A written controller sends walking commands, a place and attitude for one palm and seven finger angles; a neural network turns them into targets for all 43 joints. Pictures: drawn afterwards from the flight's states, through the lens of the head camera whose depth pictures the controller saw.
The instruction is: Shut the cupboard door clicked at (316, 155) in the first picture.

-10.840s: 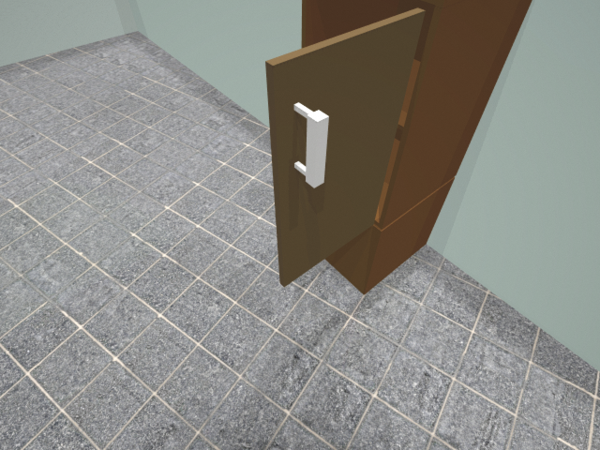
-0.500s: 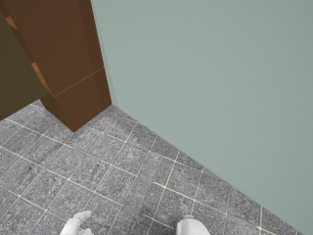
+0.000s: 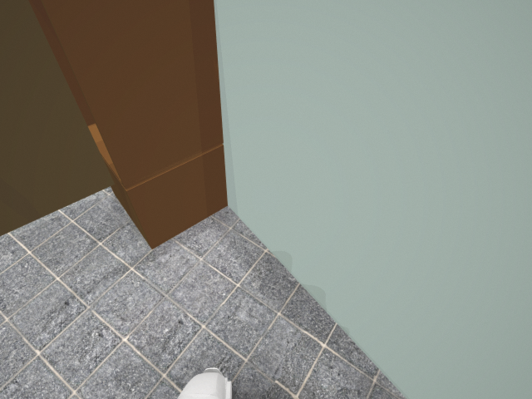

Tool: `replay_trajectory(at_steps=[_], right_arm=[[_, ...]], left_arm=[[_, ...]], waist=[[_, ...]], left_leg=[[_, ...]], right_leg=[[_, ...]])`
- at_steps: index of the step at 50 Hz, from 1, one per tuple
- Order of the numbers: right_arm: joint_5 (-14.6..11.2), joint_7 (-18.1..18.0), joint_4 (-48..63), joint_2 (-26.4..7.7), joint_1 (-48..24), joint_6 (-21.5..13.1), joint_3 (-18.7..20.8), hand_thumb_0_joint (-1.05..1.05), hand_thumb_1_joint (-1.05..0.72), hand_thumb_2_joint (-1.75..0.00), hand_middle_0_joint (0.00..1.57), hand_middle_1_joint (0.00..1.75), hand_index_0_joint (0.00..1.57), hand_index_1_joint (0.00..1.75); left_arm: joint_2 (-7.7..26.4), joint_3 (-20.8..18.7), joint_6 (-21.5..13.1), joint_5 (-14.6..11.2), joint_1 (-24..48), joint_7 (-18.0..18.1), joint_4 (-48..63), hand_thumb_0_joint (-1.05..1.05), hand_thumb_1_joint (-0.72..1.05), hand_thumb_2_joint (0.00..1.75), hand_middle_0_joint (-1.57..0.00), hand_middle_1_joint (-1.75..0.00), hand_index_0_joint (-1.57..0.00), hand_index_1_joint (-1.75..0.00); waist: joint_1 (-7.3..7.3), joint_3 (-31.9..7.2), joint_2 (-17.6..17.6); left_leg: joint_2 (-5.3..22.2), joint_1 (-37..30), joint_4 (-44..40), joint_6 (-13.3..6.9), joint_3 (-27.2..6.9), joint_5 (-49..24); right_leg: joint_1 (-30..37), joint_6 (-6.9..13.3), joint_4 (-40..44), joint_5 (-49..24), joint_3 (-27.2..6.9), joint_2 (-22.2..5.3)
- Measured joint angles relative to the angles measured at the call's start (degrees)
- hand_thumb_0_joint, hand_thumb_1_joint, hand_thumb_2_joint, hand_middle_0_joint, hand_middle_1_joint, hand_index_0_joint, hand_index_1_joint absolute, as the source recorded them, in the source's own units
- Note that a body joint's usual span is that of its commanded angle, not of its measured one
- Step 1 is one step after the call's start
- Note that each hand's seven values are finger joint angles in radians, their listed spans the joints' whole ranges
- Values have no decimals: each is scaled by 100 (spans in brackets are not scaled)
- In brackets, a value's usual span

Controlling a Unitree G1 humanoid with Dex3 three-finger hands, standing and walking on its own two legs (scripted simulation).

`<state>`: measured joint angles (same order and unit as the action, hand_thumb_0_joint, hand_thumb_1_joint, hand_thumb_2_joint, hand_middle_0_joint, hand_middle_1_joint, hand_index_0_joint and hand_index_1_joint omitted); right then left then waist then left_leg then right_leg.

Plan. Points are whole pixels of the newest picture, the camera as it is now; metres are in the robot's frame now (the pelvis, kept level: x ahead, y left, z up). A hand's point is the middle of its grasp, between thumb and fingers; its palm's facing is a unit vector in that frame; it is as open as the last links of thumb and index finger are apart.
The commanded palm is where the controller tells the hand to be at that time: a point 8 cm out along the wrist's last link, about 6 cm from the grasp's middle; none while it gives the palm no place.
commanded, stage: turn to face it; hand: left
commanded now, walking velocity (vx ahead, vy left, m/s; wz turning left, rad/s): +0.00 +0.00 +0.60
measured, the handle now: out of the picture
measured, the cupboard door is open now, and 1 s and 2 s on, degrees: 90 90 90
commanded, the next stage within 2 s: take the last steps up to it in 1.08 s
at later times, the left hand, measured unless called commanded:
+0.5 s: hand (142, 344) +0.22 +0.24 -0.15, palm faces +0.21 -0.95 -0.21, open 7.4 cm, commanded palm none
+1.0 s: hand out of the picture +0.06 +0.18 -0.17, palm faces +0.53 -0.81 -0.24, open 7.4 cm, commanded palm none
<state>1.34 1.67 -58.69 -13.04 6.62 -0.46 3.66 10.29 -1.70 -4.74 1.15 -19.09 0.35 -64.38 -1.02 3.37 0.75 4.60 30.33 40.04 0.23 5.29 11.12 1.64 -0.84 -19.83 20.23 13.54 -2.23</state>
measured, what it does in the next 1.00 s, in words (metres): walks ahead, turning left: left foot, then right foot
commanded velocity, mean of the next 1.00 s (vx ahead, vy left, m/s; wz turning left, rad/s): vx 0.00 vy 0.00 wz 0.53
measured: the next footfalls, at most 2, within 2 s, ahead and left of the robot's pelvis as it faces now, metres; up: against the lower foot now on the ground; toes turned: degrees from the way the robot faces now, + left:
left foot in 0.08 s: +0.18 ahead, +0.11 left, +0.00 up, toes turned +8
right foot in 0.62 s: +0.20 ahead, -0.12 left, +0.00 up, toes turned +16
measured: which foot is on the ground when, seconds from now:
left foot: up 0.00-0.06, down 0.08-0.62, up 0.64-1.00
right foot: down 0.00-0.06, up 0.08-0.60, down 0.62-1.00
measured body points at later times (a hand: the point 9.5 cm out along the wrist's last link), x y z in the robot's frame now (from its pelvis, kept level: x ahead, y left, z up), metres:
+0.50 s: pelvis +0.12 +0.02 +0.00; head +0.15 +0.04 +0.45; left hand +0.21 +0.29 -0.13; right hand +0.21 -0.21 -0.14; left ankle +0.14 +0.10 -0.74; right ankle +0.17 -0.14 -0.68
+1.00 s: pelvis +0.15 +0.00 +0.00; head +0.19 +0.03 +0.44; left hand +0.03 +0.22 -0.15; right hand +0.39 -0.17 -0.14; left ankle +0.10 +0.11 -0.72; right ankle +0.16 -0.13 -0.74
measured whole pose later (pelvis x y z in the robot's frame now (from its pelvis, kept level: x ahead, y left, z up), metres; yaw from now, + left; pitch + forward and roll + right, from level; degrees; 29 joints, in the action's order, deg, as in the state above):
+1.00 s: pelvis +0.15 +0.00 +0.00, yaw +31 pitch +0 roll +2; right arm 0.9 1.5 -54.6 -15.1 4.6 4.2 3.4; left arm 12.4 -2.2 0.0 1.4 -16.6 1.0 -54.3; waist -1.4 6.3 2.4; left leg 0.8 20.1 40.7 2.3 4.3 22.4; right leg -8.7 -1.7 -32.4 22.3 12.7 -8.6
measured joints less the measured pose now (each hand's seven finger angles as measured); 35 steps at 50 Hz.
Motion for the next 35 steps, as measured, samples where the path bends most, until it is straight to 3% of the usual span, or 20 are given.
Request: replay_trajectory(at_steps=[2,4,7,10,14,19,24,29,31,33,35], right_arm=[[14,-4,96,-40,-162,-45,-46,2,-93,-90,19,30,19,30],[53,-19,256,-121,-249,-141,-87,1,-92,-90,19,30,19,30],[3,-112,411,-31,-298,-213,-160,1,-92,-90,19,30,19,30],[-8,-199,440,75,-196,-183,-214,1,-91,-90,19,30,19,30],[-12,-183,375,234,-15,-61,-266,1,-91,-89,20,30,20,30],[-10,-171,370,290,262,49,-159,0,-93,-89,20,30,20,30],[25,-152,355,244,557,140,-84,0,-92,-89,20,30,20,30],[32,-158,334,147,764,258,7,1,-91,-89,20,30,20,30],[-10,-151,337,106,852,294,41,1,-91,-89,20,30,20,30],[-44,-136,291,0,798,341,97,1,-91,-89,20,30,20,30],[-35,-117,266,-80,745,410,135,1,-91,-89,20,30,20,30]], left_arm=[[-14,18,55,-5,-168,-8,-71,0,92,89,-19,-30,-20,-30],[-67,29,160,-50,-343,-34,-85,0,92,89,-19,-30,-20,-30],[24,-16,385,-74,-145,7,10,1,91,89,-20,-30,-20,-30],[85,-97,487,-41,270,16,269,1,91,89,-19,-30,-20,-30],[112,-171,517,-17,738,9,749,1,91,89,-19,-30,-20,-30],[147,-223,592,4,1130,21,1127,1,91,89,-19,-30,-20,-30],[187,-216,657,-7,1383,42,1331,1,91,89,-19,-30,-20,-30],[177,-159,637,-50,1502,64,1516,1,91,89,-19,-30,-20,-30],[185,-122,560,-64,1456,71,1605,1,91,89,-19,-30,-20,-30],[106,-78,482,-33,1416,103,1586,1,91,89,-19,-30,-20,-30],[46,-12,454,-33,1302,116,1555,1,91,89,-20,-30,-20,-30]], waist=[[-49,66,98],[-61,68,33],[-103,183,169],[-120,221,154],[-101,189,84],[72,45,34],[255,-60,-26],[394,-71,-138],[394,-106,-127],[388,-15,-278],[422,64,-311]], left_leg=[[-188,-316,-430,-84,146,-2],[-240,-565,-623,-355,165,-670],[-405,-535,-142,-577,158,110],[-527,-728,-447,-526,30,136],[-640,-976,-897,-582,-165,-22],[-757,-1153,-1173,-549,-438,-78],[-819,-1197,-1195,-457,-749,-26],[-884,-1071,-961,-285,-1089,119],[-982,-939,-730,-187,-1202,237],[-927,-672,65,-19,-1165,1036],[-873,-346,1281,132,-905,1553]], right_leg=[[77,-138,-353,324,55,-177],[-372,-208,-1720,606,1,-346],[-1605,-191,-4276,932,-765,-326],[-2525,-268,-5006,602,-1060,-303],[-3204,-368,-4673,135,-1263,-349],[-3415,-453,-4210,-174,-1425,-312],[-3064,-445,-3452,24,-1427,-141],[-2303,-322,-2188,134,-1402,138],[-1779,-202,-1215,-257,-1387,157],[-1677,52,-1162,-177,-1247,202],[-1522,141,-1141,-148,-1077,110]])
